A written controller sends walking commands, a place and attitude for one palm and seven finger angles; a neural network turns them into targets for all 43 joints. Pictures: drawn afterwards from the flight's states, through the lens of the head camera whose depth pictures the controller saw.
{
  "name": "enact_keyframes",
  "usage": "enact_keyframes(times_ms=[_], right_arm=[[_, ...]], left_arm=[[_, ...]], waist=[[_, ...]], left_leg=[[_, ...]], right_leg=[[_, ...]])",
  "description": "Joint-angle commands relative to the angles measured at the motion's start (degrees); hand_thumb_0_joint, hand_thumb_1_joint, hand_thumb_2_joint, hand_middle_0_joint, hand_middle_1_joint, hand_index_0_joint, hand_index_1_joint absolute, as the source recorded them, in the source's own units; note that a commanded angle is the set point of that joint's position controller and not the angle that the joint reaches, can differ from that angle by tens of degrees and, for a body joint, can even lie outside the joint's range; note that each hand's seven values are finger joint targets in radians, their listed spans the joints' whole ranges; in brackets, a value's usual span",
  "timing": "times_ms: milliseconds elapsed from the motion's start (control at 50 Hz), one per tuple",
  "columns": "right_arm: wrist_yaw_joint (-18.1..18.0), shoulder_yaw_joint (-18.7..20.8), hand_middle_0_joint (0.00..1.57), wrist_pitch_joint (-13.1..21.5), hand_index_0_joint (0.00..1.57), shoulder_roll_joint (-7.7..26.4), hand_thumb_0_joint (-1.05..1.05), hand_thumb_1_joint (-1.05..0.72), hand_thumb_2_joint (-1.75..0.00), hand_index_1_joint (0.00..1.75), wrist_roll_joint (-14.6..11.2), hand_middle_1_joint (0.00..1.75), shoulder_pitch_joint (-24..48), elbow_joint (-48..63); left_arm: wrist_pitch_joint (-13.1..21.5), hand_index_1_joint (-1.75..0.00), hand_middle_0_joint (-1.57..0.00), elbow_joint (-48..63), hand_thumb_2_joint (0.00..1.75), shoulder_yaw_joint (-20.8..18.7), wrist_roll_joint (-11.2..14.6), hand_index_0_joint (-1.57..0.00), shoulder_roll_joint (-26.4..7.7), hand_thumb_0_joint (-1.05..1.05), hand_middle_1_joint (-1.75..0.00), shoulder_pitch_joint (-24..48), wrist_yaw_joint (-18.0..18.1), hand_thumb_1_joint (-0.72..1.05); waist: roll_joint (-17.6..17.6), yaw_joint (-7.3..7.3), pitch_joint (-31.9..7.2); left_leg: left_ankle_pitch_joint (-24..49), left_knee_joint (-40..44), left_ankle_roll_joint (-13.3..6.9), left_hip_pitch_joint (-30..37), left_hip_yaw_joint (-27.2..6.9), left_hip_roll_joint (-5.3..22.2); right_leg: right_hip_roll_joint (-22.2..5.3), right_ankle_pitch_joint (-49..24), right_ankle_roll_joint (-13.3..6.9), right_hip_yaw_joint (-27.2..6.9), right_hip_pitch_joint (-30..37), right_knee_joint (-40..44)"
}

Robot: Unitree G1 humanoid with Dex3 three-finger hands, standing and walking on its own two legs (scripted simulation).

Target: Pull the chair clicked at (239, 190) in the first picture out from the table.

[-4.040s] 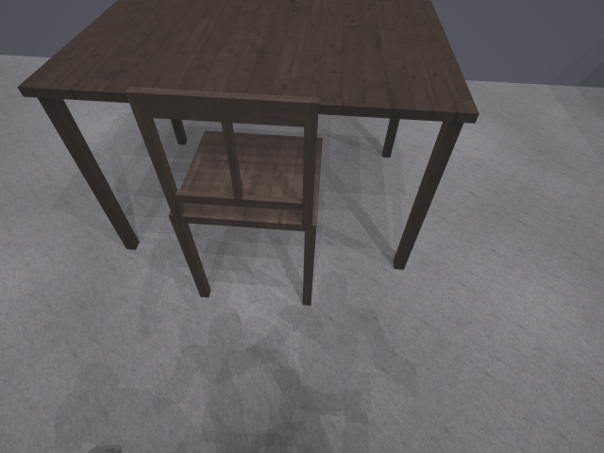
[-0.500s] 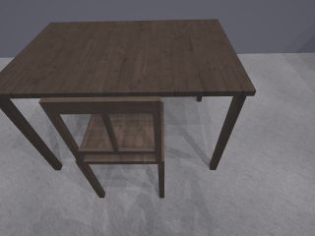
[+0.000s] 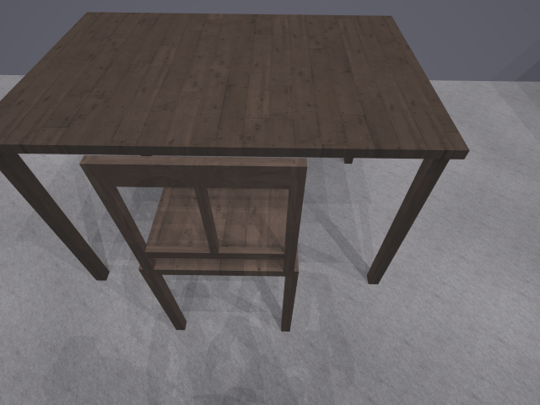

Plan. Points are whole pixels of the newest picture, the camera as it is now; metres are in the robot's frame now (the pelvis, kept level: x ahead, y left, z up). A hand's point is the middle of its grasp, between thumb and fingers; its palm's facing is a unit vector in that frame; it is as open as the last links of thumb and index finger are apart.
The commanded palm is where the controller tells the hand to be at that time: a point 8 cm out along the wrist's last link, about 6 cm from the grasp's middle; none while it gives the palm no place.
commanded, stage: look again from close up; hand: left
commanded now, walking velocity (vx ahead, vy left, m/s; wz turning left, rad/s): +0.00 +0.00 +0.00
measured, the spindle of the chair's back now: (208, 221) +0.48 +0.17 -0.10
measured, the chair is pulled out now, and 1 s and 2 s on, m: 0.00 0.00 0.00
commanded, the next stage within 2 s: shuffle to correct the standing spot in 1.58 s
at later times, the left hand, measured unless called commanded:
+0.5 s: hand out of the picture +0.01 +0.15 -0.17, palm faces +0.01 -0.98 -0.21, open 7.4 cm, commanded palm none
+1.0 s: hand out of the picture -0.01 +0.12 -0.17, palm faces +0.04 -0.98 -0.21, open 7.4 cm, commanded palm none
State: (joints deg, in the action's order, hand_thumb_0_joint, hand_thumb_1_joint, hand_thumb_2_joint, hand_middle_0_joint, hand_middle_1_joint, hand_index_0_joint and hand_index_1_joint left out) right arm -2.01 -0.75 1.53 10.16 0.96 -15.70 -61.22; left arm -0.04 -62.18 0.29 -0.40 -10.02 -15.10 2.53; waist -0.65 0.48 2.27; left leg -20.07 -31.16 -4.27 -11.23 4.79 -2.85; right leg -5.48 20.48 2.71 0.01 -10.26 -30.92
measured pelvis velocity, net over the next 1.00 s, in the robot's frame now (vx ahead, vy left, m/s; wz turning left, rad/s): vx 0.00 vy -0.05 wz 0.01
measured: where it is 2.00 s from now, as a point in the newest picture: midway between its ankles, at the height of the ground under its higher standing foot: outside the picture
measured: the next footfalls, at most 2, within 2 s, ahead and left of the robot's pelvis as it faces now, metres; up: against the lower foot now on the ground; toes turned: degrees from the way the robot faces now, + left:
none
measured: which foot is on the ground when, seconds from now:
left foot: down 0.00-1.00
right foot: down 0.00-1.00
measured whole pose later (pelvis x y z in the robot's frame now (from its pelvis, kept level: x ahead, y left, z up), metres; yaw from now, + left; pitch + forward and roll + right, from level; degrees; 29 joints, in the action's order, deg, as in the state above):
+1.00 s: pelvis +0.00 -0.05 +0.01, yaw +1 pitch +0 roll +1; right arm -2.0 -0.7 1.3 9.4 0.6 -14.0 -65.7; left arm 0.7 -64.2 0.5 -0.5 -9.1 -15.9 2.0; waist 0.2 0.6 1.6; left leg -16.2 -24.9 0.3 -8.3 2.8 0.6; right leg -1.9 18.3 0.4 2.0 -7.9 -26.6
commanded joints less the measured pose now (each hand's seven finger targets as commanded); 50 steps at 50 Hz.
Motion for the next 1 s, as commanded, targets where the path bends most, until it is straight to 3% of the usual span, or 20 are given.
enact_keyframes(times_ms=[0, 140, 400, 640, 800, 840, 980], right_arm=[[-0.1, 1.1, 0.2, 0.92, 0.2, 6.6, 0.0, -0.9, -0.9, 0.3, -0.16, 0.3, -2.76, 1.48], [-0.12, 1.12, 0.2, 0.9, 0.2, 6.56, 0.0, -0.9, -0.9, 0.3, -0.27, 0.3, -1.65, 0.6], [0.13, 0.97, 0.2, 0.46, 0.2, 5.76, 0.0, -0.9, -0.9, 0.3, -0.36, 0.3, -0.37, -0.9], [-0.07, 0.91, 0.2, 0.52, 0.2, 4.81, 0.0, -0.9, -0.9, 0.3, -0.55, 0.3, -0.91, -2.32], [-0.1, 0.89, 0.2, 0.47, 0.2, 4.63, 0.0, -0.9, -0.9, 0.3, -0.46, 0.3, -1.27, -2.9], [-0.13, 0.84, 0.2, 0.44, 0.2, 4.36, 0.0, -0.9, -0.9, 0.3, -0.54, 0.3, -1.26, -3.03], [-0.04, 0.7, 0.2, 0.28, 0.2, 4.38, 0.0, -0.9, -0.9, 0.3, -0.46, 0.3, -1.17, -3.18]], left_arm=[[0.53, -0.3, -0.2, 1.55, 0.9, -0.95, -0.27, -0.2, -5.04, 0.0, -0.3, -4.29, 0.08, 0.9], [0.51, -0.3, -0.2, 1.95, 0.9, -1.1, -0.32, -0.2, -6.07, 0.0, -0.3, -3.48, 0.04, 0.9], [0.74, -0.3, -0.2, 1.17, 0.9, -0.91, -0.4, -0.2, -5.9, 0.0, -0.3, -3.42, -0.11, 0.9], [1.32, -0.3, -0.2, -0.01, 0.9, -0.97, -0.42, -0.2, -5.57, 0.0, -0.3, -4.6, -0.15, 0.9], [1.55, -0.3, -0.2, -0.29, 0.9, -1.07, -0.36, -0.2, -5.78, 0.0, -0.3, -4.8, -0.1, 0.9], [1.54, -0.3, -0.2, -0.34, 0.9, -1.02, -0.35, -0.2, -5.64, 0.0, -0.3, -5.01, -0.14, 0.9], [1.45, -0.3, -0.2, -0.41, 0.9, -1.12, -0.32, -0.2, -5.68, 0.0, -0.3, -4.76, -0.25, 0.9]], waist=[[-0.04, 0.0, -0.43], [0.04, -0.03, -1.2], [1.25, -0.28, 0.22], [2.43, -0.15, -0.21], [1.18, -0.22, -0.9], [2.32, -0.06, -0.08], [1.25, 0.03, 1.24]], left_leg=[[27.57, 8.21, 0.75, 1.47, -9.05, 8.94], [29.6, 7.57, 1.05, 2.91, -7.46, 8.34], [20.42, 8.64, 1.67, 2.38, -6.5, 7.77], [21.18, 8.56, 2.07, 3.16, -5.91, 8.05], [21.26, 8.66, 2.54, 3.39, -5.62, 8.14], [20.63, 8.93, 2.47, 3.06, -5.7, 8.21], [17.57, 9.74, 2.79, 2.02, -5.89, 8.05]], right_leg=[[0.14, -12.05, -3.53, 0.28, -0.35, 1.66], [-0.43, -16.67, -3.27, 0.06, 0.52, 2.32], [-0.92, -16.75, -3.51, -1.35, -0.33, 5.42], [-1.04, -20.61, -3.88, -1.57, 0.65, 6.71], [-1.23, -22.1, -4.18, -1.72, 1.2, 7.05], [-1.07, -21.54, -4.19, -1.57, 1.05, 7.44], [-0.99, -17.74, -4.22, -1.88, 0.18, 8.61]])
